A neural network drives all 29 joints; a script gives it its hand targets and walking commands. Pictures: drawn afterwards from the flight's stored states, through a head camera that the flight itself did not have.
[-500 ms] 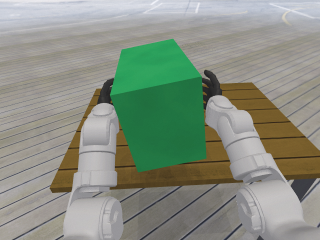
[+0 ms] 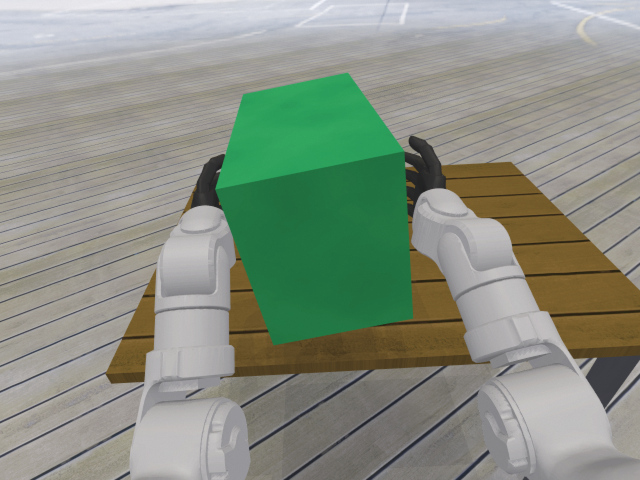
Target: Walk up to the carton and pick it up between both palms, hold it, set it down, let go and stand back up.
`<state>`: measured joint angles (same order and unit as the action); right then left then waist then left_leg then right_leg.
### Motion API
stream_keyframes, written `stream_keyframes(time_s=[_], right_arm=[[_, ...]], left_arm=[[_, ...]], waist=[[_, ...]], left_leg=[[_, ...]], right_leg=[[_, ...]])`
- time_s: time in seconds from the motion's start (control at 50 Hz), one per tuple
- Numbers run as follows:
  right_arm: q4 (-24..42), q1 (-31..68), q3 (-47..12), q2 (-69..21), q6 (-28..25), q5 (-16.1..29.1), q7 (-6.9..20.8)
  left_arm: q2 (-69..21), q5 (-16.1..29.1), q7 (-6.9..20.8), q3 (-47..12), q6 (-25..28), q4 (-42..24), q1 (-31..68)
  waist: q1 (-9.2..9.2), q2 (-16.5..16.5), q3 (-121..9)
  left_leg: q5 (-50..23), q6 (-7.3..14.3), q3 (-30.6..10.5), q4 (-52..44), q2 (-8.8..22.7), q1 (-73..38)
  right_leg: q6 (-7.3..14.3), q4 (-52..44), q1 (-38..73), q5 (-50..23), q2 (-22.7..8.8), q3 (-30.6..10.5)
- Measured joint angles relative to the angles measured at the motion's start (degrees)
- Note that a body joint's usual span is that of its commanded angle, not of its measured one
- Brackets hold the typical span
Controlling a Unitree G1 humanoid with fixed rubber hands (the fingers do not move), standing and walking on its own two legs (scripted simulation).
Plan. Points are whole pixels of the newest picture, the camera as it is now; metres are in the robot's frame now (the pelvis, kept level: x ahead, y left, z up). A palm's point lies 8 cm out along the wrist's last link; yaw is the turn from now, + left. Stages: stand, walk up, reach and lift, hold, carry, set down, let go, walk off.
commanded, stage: hold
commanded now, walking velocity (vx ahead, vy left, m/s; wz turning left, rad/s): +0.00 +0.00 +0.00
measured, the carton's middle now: (315, 190) +0.44 +0.00 +0.23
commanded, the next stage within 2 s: none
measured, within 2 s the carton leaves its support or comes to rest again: neither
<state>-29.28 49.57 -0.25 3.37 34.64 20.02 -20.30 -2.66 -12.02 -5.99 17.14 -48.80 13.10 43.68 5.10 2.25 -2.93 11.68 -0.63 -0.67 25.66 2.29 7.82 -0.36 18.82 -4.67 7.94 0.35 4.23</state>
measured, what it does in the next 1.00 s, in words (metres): stands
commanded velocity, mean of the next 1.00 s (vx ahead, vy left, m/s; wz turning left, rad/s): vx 0.00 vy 0.00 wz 0.00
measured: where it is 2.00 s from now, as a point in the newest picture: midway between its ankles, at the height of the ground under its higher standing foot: outside the picture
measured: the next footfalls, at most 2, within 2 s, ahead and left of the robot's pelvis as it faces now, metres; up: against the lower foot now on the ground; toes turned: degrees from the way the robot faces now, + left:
none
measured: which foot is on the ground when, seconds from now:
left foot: down 0.00-1.00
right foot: down 0.00-1.00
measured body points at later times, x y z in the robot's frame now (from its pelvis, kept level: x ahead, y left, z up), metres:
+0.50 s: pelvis -0.01 +0.00 +0.00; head -0.08 +0.00 +0.44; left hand +0.38 +0.12 +0.25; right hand +0.38 -0.14 +0.24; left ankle +0.03 +0.12 -0.74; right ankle +0.03 -0.12 -0.74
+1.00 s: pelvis +0.00 +0.00 +0.00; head -0.07 +0.00 +0.45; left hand +0.39 +0.12 +0.23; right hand +0.38 -0.14 +0.24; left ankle +0.03 +0.12 -0.74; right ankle +0.03 -0.12 -0.74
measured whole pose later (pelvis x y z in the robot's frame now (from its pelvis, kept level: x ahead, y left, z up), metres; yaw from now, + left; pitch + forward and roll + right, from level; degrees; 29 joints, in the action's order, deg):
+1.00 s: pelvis +0.00 +0.00 +0.00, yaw +0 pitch -6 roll -2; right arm -32.8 51.1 0.4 2.8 34.0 19.1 -20.0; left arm -1.6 -13.0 -4.7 17.2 -48.2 16.3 44.9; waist 5.9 1.8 -3.3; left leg 11.1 -0.8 -0.9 25.1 2.1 8.3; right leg -0.2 18.6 -5.2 7.6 0.3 4.3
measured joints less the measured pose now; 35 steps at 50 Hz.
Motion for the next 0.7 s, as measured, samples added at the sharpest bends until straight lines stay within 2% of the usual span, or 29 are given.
stream_keyframes(time_s=[0.1, 0.32, 0.52, 0.7], right_arm=[[-1.96, 1.28, 2.05, -1.61, 0.57, -1.75, 0.25], [-3.99, 2.19, 2.49, -1.28, 0.19, -1.91, 0.59], [-6.18, 3.10, 1.61, -0.49, -0.31, -1.32, 0.57], [-5.67, 2.85, 1.84, -0.88, -0.48, -1.87, 0.57]], left_arm=[[0.18, -0.40, 0.93, 1.30, -0.29, 1.03, 0.23], [1.08, -0.89, 1.24, 0.70, -0.31, 3.99, 2.28], [0.88, -1.59, 1.36, 2.10, -0.06, 6.69, 4.35], [0.91, -1.22, 1.37, 2.09, 0.48, 6.18, 3.76]], waist=[[0.28, -1.00, -0.63], [1.24, -1.07, -0.97], [0.24, -0.09, -0.71], [0.19, -0.48, -0.74]], left_leg=[[-0.51, -0.09, -0.26, -0.71, -0.15, -0.30], [-0.59, -0.03, -0.32, -0.24, -0.23, 0.27], [-0.75, 0.26, 0.71, -0.80, -0.29, -0.30], [-0.88, 0.04, -0.11, -0.83, -0.24, 0.26]], right_leg=[[0.20, -0.02, 0.09, -0.03, -0.12, 0.25], [0.13, 0.23, -0.36, -0.22, -0.19, 0.26], [-0.10, 0.25, -0.44, -0.42, -0.28, -0.80], [0.06, -0.34, -0.44, -0.55, -0.17, -0.02]])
